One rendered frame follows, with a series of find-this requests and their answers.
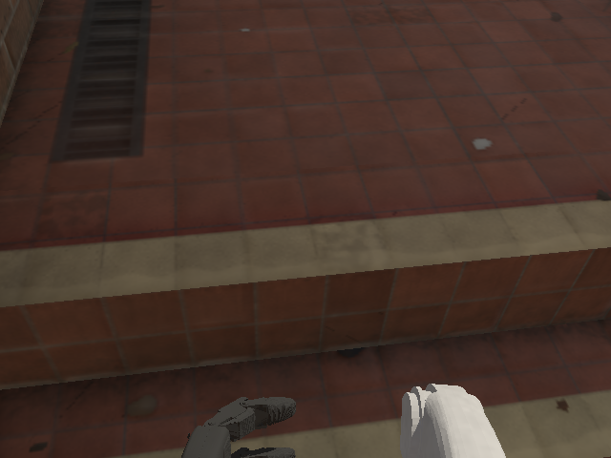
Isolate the right robot thigh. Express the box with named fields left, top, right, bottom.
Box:
left=400, top=384, right=506, bottom=458

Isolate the robot left hand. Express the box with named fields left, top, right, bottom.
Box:
left=181, top=397, right=296, bottom=458

